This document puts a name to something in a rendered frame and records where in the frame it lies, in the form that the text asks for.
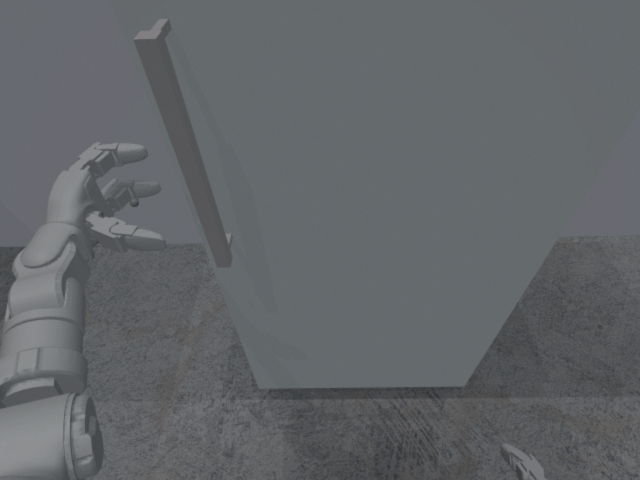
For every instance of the left robot hand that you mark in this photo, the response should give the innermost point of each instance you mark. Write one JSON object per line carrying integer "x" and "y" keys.
{"x": 75, "y": 197}

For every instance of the fridge door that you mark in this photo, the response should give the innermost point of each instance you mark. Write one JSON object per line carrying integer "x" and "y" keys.
{"x": 393, "y": 172}

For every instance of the handle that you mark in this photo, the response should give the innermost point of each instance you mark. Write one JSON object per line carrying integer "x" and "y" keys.
{"x": 157, "y": 63}

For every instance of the left robot forearm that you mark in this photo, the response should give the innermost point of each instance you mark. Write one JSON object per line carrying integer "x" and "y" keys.
{"x": 41, "y": 353}

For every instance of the right robot hand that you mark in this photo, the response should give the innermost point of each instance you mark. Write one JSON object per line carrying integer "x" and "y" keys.
{"x": 526, "y": 467}

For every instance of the left robot upper arm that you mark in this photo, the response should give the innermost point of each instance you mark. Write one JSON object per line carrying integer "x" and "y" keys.
{"x": 56, "y": 438}

